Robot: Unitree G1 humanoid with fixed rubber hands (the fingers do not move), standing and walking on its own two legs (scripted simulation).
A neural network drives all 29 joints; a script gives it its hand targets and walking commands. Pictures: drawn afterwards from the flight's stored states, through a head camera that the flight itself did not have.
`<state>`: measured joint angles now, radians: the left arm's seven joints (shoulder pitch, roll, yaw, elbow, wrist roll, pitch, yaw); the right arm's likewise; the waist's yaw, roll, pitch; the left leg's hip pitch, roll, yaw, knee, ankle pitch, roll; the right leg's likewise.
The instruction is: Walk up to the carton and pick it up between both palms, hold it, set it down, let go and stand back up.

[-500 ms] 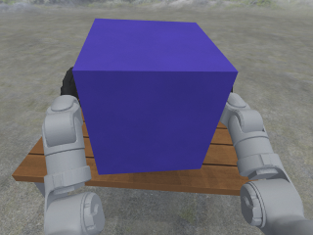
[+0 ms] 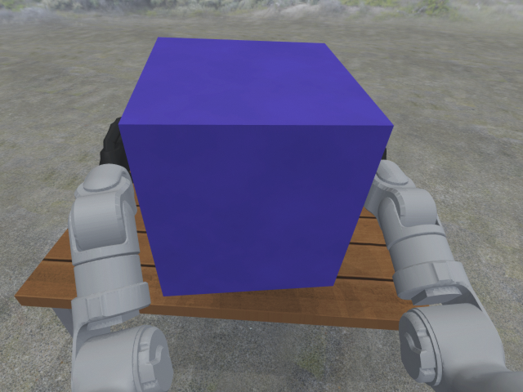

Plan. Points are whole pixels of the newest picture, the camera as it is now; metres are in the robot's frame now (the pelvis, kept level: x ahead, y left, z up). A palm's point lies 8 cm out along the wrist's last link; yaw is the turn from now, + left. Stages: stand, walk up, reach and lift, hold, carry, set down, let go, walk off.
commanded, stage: hold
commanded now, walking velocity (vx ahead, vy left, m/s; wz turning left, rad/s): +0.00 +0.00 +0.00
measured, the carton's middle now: (247, 164) +0.40 +0.00 +0.21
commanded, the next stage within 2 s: none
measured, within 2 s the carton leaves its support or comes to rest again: neither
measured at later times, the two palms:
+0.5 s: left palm (111, 171) +0.35 +0.19 +0.24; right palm (365, 162) +0.36 -0.17 +0.23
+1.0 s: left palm (115, 170) +0.36 +0.18 +0.24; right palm (367, 165) +0.36 -0.17 +0.22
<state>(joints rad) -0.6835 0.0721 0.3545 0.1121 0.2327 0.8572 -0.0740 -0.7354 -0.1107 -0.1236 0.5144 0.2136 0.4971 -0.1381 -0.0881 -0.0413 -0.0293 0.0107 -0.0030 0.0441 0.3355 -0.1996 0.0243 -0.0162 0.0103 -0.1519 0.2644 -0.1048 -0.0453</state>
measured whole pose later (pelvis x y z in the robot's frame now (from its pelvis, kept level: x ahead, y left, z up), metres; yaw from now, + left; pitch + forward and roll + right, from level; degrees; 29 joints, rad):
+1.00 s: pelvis +0.00 +0.00 +0.00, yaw +0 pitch -8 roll -1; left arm -0.68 0.07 0.34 0.07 0.24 0.87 -0.07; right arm -0.73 -0.13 -0.10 0.48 0.22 0.50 -0.13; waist -0.08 -0.04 -0.01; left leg 0.01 -0.01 0.05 0.33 -0.20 0.03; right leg -0.02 0.01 -0.14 0.26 -0.10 -0.04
